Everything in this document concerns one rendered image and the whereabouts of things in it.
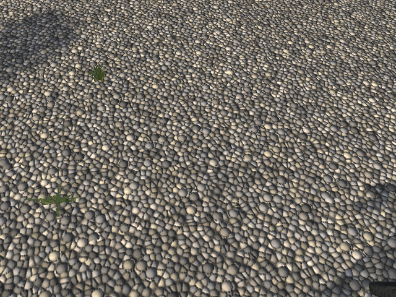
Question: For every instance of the right robot hand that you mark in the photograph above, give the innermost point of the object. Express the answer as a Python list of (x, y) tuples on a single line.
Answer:
[(383, 289)]

